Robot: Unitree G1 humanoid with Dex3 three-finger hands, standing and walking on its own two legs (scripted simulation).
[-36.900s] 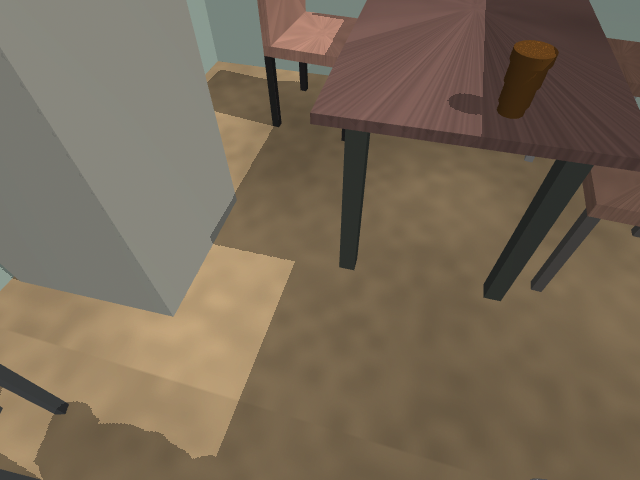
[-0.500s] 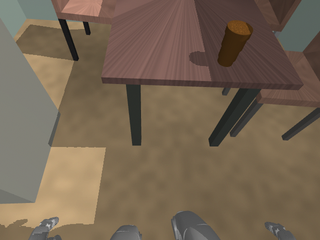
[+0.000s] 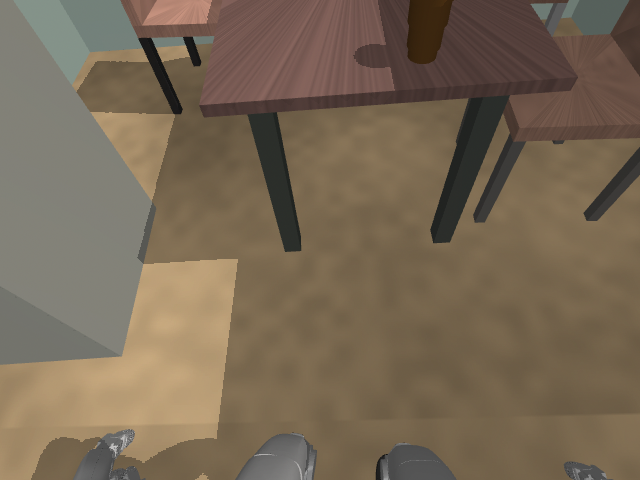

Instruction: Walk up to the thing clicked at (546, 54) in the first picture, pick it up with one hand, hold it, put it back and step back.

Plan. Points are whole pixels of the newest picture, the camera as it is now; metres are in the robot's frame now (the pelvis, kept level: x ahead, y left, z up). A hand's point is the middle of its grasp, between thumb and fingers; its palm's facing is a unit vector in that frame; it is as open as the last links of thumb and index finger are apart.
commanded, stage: step back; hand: right
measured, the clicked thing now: (427, 21) +0.89 -0.19 +0.05
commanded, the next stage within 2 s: stand in 1.62 s
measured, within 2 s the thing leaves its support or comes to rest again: neither
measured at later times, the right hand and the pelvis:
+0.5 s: hand out of the picture -0.03 -0.30 -0.14, palm faces -0.02 +0.91 -0.42, open 7.4 cm; pelvis -0.17 -0.02 -0.01, yaw -1 degrees
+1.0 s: hand out of the picture -0.15 -0.28 -0.15, palm faces -0.03 +0.94 -0.35, open 7.4 cm; pelvis -0.22 -0.03 +0.00, yaw +1 degrees
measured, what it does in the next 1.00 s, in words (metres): walks backwards: left foot, then right foot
